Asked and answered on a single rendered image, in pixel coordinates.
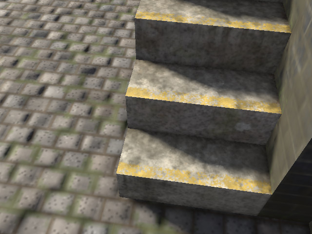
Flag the stairs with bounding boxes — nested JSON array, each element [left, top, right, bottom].
[[116, 0, 292, 216]]

